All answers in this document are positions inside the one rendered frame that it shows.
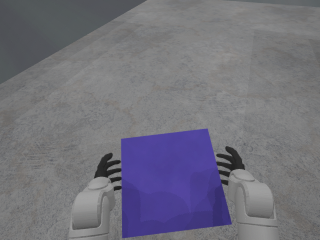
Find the robot left hand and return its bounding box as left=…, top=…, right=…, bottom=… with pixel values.
left=94, top=153, right=122, bottom=191

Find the robot right forearm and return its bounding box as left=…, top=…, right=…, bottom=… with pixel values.
left=227, top=169, right=280, bottom=240

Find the carton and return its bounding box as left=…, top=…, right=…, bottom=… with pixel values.
left=121, top=128, right=232, bottom=239

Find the robot right hand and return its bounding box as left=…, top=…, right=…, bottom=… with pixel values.
left=216, top=146, right=245, bottom=186

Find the robot left forearm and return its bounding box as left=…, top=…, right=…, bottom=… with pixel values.
left=68, top=176, right=115, bottom=240

